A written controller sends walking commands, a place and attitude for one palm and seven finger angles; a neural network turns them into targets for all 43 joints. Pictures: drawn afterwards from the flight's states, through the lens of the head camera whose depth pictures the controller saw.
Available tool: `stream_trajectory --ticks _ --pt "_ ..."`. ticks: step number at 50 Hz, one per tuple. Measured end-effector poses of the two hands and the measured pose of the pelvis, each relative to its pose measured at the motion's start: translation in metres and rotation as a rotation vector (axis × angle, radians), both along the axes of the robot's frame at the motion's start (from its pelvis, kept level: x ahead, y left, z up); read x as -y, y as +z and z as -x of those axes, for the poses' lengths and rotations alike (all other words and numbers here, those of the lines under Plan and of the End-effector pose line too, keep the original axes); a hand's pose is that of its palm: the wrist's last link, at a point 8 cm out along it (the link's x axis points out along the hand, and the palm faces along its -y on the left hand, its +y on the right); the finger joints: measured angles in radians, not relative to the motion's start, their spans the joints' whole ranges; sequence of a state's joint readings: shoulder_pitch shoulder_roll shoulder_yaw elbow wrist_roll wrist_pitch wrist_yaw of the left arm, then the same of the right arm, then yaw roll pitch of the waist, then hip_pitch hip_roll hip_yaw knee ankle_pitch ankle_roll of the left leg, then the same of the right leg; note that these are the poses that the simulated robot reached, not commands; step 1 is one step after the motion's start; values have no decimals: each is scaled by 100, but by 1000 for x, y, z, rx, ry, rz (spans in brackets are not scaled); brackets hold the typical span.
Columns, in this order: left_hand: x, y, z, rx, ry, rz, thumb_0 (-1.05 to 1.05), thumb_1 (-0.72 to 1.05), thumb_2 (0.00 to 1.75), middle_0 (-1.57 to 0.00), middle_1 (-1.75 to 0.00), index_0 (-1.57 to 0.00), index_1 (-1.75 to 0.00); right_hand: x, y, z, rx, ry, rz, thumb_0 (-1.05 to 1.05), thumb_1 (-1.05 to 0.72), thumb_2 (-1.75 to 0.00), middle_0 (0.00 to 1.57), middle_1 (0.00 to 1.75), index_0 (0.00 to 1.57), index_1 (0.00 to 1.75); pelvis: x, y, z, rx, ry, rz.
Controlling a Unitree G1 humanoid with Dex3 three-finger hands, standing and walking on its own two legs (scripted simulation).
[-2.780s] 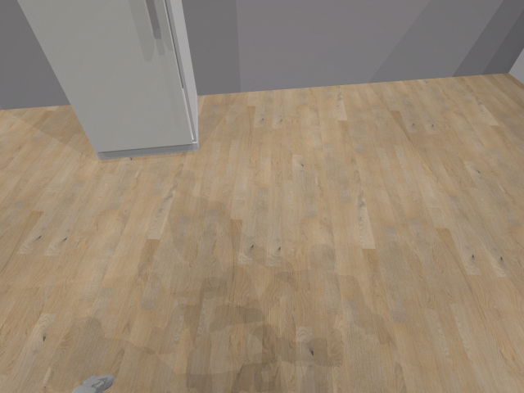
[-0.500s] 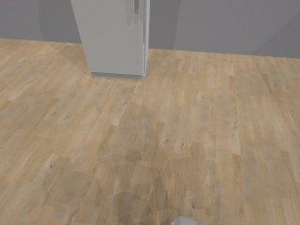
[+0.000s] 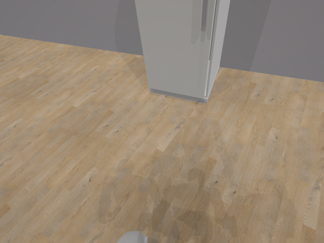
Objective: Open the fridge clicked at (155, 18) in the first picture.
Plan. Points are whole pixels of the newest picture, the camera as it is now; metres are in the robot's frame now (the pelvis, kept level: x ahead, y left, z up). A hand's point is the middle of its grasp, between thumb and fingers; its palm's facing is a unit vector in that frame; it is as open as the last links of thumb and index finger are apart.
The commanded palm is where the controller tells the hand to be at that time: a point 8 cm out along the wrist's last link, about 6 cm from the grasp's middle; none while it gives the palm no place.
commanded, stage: walk to a spot facing it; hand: right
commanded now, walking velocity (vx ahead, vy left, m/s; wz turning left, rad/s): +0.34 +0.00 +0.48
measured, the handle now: out of the picture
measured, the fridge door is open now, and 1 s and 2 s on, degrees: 0 0 0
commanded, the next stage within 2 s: turn to face it in 1.28 s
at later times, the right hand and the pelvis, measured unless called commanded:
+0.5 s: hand (200, 179) +0.36 -0.10 -0.19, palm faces -0.23 +0.96 -0.14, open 7.3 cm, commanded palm none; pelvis +0.22 +0.04 -0.02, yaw +13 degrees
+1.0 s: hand (209, 140) +0.53 -0.15 -0.18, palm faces -0.30 +0.94 -0.14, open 7.4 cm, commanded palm none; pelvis +0.45 +0.01 +0.00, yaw +23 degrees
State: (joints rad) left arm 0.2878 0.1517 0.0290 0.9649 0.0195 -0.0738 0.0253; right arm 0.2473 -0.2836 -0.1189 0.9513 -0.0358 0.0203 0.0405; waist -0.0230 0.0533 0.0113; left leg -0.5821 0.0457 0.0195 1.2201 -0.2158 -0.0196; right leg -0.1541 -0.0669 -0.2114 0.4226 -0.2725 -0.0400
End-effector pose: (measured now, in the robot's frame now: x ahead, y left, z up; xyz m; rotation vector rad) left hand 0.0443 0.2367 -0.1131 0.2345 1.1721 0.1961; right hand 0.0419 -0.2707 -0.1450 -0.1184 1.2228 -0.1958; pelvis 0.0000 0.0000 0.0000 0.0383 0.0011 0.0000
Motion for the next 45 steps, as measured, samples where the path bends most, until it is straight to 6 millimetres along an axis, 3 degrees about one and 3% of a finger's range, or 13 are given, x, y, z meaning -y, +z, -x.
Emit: stream_trajectory --ticks 5,10,14,18,21,24,29,33,37,39,41,45 --pt "6 -5 49 -169 140 2 0 93 90 -20 -30 -20 -30 -3 7 -96 75 112 -4 0 -92 -90 19 30 19 30 9 0 -34 -6 57 7" --pt "26 -6 86 -339 264 40 0 92 90 -20 -30 -20 -30 -36 3 -182 96 239 -45 0 -92 -90 19 30 19 30 8 -4 -74 -7 107 8" --pt "44 -8 99 -461 358 92 0 92 90 -20 -30 -20 -30 -78 -5 -252 115 341 -84 0 -92 -90 19 30 19 30 -1 -12 -112 -13 146 6" --pt "54 -17 88 -553 430 158 0 91 90 -20 -30 -20 -30 -119 -16 -312 171 405 -105 0 -91 -90 20 30 19 30 -21 -28 -157 -11 172 16" --pt "45 -28 49 -532 448 178 0 91 90 -20 -30 -20 -30 -130 -20 -330 180 390 -103 0 -91 -90 20 30 20 30 -31 -31 -183 4 198 15" --pt "24 -35 -21 -396 425 163 1 91 90 -20 -30 -20 -30 -124 -17 -325 105 367 -81 0 -91 -90 20 30 20 30 -35 -22 -209 12 218 9" --pt "-11 -35 -152 -136 346 114 1 93 90 -20 -30 -20 -30 -85 -5 -335 34 314 13 -3 -95 -90 21 30 20 30 -34 -12 -251 -4 241 4" --pt "-35 -27 -231 -26 290 58 2 96 90 -20 -30 -20 -30 -60 -6 -344 -33 290 30 -2 -94 -90 20 30 20 30 -26 -12 -290 -4 255 -4" --pt "-41 -21 -304 53 236 8 1 95 90 -20 -30 -20 -30 -40 -22 -355 -107 255 12 -1 -93 -90 20 30 20 30 -13 -20 -337 6 270 -15" --pt "-38 -18 -333 92 227 -12 1 94 90 -20 -30 -20 -30 -33 -30 -364 -156 254 4 -1 -92 -90 20 30 20 30 -8 -24 -358 17 294 5" --pt "-33 -13 -349 117 240 -17 1 93 90 -20 -30 -20 -30 -31 -28 -379 -196 273 -1 0 -92 -90 20 30 19 30 -5 -21 -376 22 318 4" --pt "-12 -9 -354 73 302 14 0 92 90 -20 -30 -20 -30 -40 -18 -427 -188 320 -22 0 -92 -90 20 30 19 30 -4 -8 -408 23 356 4"
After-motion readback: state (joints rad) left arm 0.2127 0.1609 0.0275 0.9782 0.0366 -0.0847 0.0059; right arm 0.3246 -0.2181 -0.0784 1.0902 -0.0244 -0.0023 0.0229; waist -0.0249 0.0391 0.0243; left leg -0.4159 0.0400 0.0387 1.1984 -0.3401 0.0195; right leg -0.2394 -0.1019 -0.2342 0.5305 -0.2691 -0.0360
